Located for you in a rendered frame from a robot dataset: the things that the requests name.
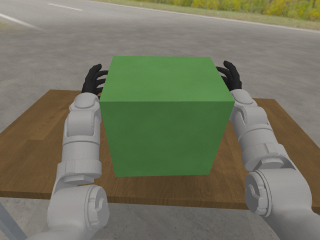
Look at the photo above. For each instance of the table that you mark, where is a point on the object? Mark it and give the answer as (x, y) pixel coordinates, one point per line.
(31, 148)

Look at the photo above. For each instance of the robot right hand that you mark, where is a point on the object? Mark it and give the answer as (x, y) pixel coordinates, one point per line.
(232, 79)

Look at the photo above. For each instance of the robot left hand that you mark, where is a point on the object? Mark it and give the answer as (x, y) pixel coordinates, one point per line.
(91, 83)

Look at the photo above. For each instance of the right robot forearm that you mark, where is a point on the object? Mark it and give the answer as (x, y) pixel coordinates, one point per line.
(260, 148)

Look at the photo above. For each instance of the left robot upper arm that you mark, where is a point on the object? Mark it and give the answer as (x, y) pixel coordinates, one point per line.
(76, 213)

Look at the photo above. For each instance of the carton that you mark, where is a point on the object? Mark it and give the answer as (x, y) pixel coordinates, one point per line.
(164, 115)

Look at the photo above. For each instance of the right robot upper arm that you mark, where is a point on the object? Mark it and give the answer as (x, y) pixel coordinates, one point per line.
(282, 198)

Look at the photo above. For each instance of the left robot forearm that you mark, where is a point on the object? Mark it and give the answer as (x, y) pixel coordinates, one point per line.
(81, 145)

